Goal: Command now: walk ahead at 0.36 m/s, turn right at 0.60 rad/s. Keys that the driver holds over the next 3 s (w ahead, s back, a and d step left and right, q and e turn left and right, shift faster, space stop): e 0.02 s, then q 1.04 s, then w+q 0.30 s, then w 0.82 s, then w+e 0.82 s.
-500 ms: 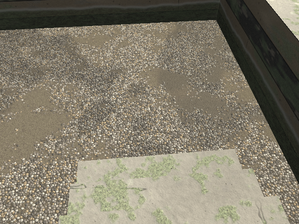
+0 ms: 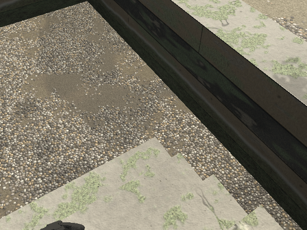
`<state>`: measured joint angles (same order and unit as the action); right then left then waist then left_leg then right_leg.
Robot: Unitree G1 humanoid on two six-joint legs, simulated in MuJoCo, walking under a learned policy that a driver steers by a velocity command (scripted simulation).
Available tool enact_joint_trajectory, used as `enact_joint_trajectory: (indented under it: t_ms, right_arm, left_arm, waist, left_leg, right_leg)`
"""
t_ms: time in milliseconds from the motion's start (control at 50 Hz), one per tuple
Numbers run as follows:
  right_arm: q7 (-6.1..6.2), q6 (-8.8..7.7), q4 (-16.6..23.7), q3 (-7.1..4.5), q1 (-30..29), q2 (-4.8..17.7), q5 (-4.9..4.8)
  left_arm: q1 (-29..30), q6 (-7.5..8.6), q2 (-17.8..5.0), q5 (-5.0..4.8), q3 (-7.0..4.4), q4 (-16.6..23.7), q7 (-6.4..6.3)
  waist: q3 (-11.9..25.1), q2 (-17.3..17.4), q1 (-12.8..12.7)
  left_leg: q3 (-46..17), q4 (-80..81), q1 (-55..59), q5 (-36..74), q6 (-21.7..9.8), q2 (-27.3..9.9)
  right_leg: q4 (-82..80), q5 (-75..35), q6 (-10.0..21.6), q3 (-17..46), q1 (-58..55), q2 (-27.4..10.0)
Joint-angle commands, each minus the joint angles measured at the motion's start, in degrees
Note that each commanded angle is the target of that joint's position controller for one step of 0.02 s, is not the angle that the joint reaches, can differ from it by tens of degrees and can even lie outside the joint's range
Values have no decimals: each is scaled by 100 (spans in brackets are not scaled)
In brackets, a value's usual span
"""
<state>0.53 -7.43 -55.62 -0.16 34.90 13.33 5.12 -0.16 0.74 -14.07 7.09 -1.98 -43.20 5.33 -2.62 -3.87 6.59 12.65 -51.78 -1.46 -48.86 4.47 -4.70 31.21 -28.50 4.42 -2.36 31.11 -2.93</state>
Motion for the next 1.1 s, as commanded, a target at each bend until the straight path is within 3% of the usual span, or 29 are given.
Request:
enact_joint_trajectory:
  t_ms: [20, 60, 80, 100, 120, 140, 180, 240, 260, 320, 380, 400, 420, 480, 560, 640, 680, 700, 720, 760, 800, 820, 840, 860, 940, 980, 1000, 1060, 1100]
  right_arm:
    - [-19, 156, -414, 52, 708, 769, -4]
    - [-389, 392, -474, 53, 567, 876, 300]
    - [-651, 418, -390, 367, 1559, -283, 328]
    - [-724, 316, 209, 163, -418, 585, -143]
    - [-310, 540, 248, -356, -810, 1429, -1538]
    - [-85, 537, 420, -196, -933, 725, -1399]
    - [2, 688, 26, -107, -516, 121, -1074]
    - [97, 756, -598, -142, 379, -122, -984]
    - [77, 738, -612, -174, 435, -109, -1032]
    - [137, 860, 277, -326, -1746, 360, -907]
    - [-12, 1065, 815, -518, -2564, 534, -635]
    - [-226, 991, 532, 65, -1638, -386, 574]
    - [-272, 919, 317, 34, -1197, -619, 484]
    - [-434, 756, 746, -114, -2134, -106, 207]
    - [-427, 768, 1164, -215, -2916, 89, 246]
    - [-224, 740, 740, -288, -2772, 151, 106]
    - [-66, 531, -68, -725, -600, 908, -168]
    - [-85, 469, -190, -918, 180, 1801, -133]
    - [-176, 312, -222, -991, 787, 2178, -86]
    - [-172, 86, 90, -817, 451, 1596, -90]
    - [-430, 81, 432, -556, -701, 1164, -104]
    - [-490, 158, 504, -408, -977, 848, 52]
    - [-347, 102, 656, -265, -1455, 588, -23]
    - [-285, 74, 755, -269, -1493, 731, -34]
    - [-231, 191, 1390, -286, -1918, 1181, 14]
    - [-297, 224, 1587, -317, -1924, 1250, -12]
    - [-296, 204, 1637, -296, -2048, 1196, 126]
    - [-195, 214, 1347, -411, -1061, 1221, -210]
    - [-229, 316, 1212, -446, -1057, 1116, -234]
  left_arm:
    - [-948, 151, -506, 179, -103, -540, -91]
    - [-3030, 174, -1001, -87, -380, -1104, -235]
    - [-4126, 102, -1479, -382, -478, -1226, -171]
    - [-4401, 139, -1097, -175, -426, -1356, -145]
    - [-3059, 75, -711, -1593, -350, -1142, -240]
    - [-2532, 114, -926, -1622, -393, -1403, -250]
    - [-1754, 112, -493, -1280, -311, -1130, -178]
    - [-1383, 139, -259, -877, -230, -1158, -246]
    - [-1113, 83, -233, -912, -199, -1089, -318]
    - [-853, -42, -145, -1049, -234, -891, -595]
    - [-1591, -128, -221, -918, -268, -1113, -867]
    - [-2973, 361, 547, 606, 163, -1434, -862]
    - [-3331, 508, 416, 468, 58, -1742, -903]
    - [-2528, 527, 397, 115, 175, -1414, -736]
    - [-2442, 634, -202, -59, 23, -1294, -758]
    - [-3141, 290, -320, -126, -79, -1618, -905]
    - [-2585, 148, -530, 15, -99, -1589, -633]
    - [-3070, 99, 243, -35, 113, -1407, -353]
    - [-2393, 154, 145, -421, 98, -889, -137]
    - [-394, 383, -317, -672, 16, 195, -257]
    - [-1154, 448, -288, -564, 122, 330, -556]
    - [-1597, 366, -170, -456, 168, 137, -655]
    - [-2353, 330, 178, -374, 249, -62, -672]
    - [-2468, 217, 41, -352, 228, -34, -608]
    - [-1949, 73, -187, -202, 199, 27, -218]
    - [-1739, 59, -348, -226, 202, 157, -296]
    - [-1784, 111, -415, -202, 191, 146, -373]
    - [-537, 96, -508, -414, 157, 701, -596]
    - [-799, 190, -538, -551, 133, 621, -677]
  waist:
    - [-477, 76, -327]
    - [713, -690, -1187]
    - [3582, -1142, -1010]
    - [2819, -369, -2030]
    - [1338, 408, -1345]
    - [962, -179, -884]
    - [-118, 832, -304]
    - [341, 354, 31]
    - [740, -127, 107]
    - [501, -54, -539]
    - [81, 251, -849]
    - [-969, 994, -1234]
    - [-991, 833, -1172]
    - [-606, 367, -1118]
    - [-667, 208, -1182]
    - [-577, 19, -1422]
    - [423, 534, -263]
    - [2284, 1808, -315]
    - [2917, 1919, 136]
    - [1668, 1276, 570]
    - [698, 1092, -448]
    - [330, 436, -742]
    - [148, 321, -1172]
    - [29, 738, -1219]
    - [540, 1017, -1071]
    - [591, 864, -959]
    - [686, 935, -987]
    - [759, 957, -154]
    - [911, 950, -289]
  left_leg:
    - [-576, -589, -398, 3153, -571, -457]
    - [-468, -3188, -2173, 2722, -241, -100]
    - [-1296, -5468, -3489, 308, 138, 273]
    - [-1378, -6520, -5205, -199, 259, 337]
    - [-1167, -4279, -5750, 784, -241, -2]
    - [-1293, -4160, -5447, 1415, -258, -10]
    - [-1541, -2222, -3398, 2642, -243, -43]
    - [-1437, -932, -1216, 4046, -7, 117]
    - [-1498, -1292, -1102, 4483, -34, 146]
    - [-1928, -1019, -3425, 4704, -323, -5]
    - [-1870, -237, -4231, 5605, -710, 106]
    - [-2653, 186, -5078, 6978, -583, -965]
    - [-2718, 1039, -5020, 7877, -547, -908]
    - [-1265, 1294, -2865, 7340, -557, -318]
    - [-1096, 1945, -2624, 6265, -537, -179]
    - [-1134, 3620, -2246, 6406, -761, -230]
    - [-470, 4346, 810, 8320, -1016, 207]
    - [-1393, 2040, 4013, 11461, -2137, -681]
    - [-2152, 1235, 4872, 12829, -2629, -1421]
    - [-2497, 1564, 3346, 11235, -2448, -1952]
    - [-2956, 2264, 435, 9817, -2680, -2419]
    - [-2634, 2631, -1009, 9282, -2629, -2263]
    - [-2191, 2678, -1925, 8465, -2351, -1511]
    - [-2079, 2722, -2414, 8335, -2430, -1187]
    - [-2204, 2584, -3341, 6493, -2110, -533]
    - [-2699, 2486, -3230, 6026, -2182, -662]
    - [-3075, 2127, -3160, 6093, -2174, -814]
    - [-4029, 1995, -1141, 6288, -2290, -1073]
    - [-4582, 1905, -910, 4401, -2289, -994]
  right_leg:
    - [-1674, -94, -115, -408, -1461, -3]
    - [-1359, -1146, 591, -186, -5490, -286]
    - [1573, -3604, 2281, 1272, -8947, -1619]
    - [1246, -4249, 2233, 1746, -8605, -1914]
    - [411, -3377, 1064, 1351, -6546, -1642]
    - [-109, -1219, 1370, 1894, -5175, -1943]
    - [-1028, -678, 1052, 1131, -1738, -1626]
    - [-706, -2083, 1089, 370, -492, -1256]
    - [-571, -2321, 1133, 459, -697, -1399]
    - [-181, 125, 1329, 685, -2081, -1695]
    - [330, 1584, 1056, 447, -2219, -1695]
    - [-169, 2519, 1049, 1029, -2159, -2773]
    - [258, 3405, 966, 1021, -2335, -2493]
    - [432, 5923, 531, -90, -185, -1316]
    - [932, 5651, 348, 216, -438, -1808]
    - [1874, 5191, -74, 508, -1550, -2039]
    - [4194, 4786, -568, -654, -739, -1213]
    - [6924, 7820, -1172, -1075, 782, -290]
    - [8948, 8461, -1252, -773, 2087, -41]
    - [9240, 8634, -1139, -247, 3978, -416]
    - [8303, 7624, -820, 719, 3150, -565]
    - [7581, 6799, -702, 808, 2273, -607]
    - [6417, 5096, -608, 773, 1870, -456]
    - [6382, 4590, -635, 431, 1754, -248]
    - [3932, 2739, -762, 61, 295, -55]
    - [3253, 3328, -864, 117, -14, -16]
    - [3623, 2926, -872, 413, -212, -49]
    - [1681, 5282, -958, 360, 802, 312]
    - [386, 4660, -598, 478, 273, 369]
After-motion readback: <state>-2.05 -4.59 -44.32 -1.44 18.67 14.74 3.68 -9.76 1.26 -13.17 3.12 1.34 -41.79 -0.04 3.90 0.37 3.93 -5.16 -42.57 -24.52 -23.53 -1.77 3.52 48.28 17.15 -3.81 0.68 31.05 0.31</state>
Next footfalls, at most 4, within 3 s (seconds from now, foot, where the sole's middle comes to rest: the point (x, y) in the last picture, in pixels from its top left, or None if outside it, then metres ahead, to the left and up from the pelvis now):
0.04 right None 0.17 -0.09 -0.86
0.68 left None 0.34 0.24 -1.04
1.10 right None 0.46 0.04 -1.04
1.72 left None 0.57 0.43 -1.22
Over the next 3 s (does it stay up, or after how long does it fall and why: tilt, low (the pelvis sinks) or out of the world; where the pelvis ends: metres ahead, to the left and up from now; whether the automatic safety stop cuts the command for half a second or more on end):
stays up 1.13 0.75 -0.80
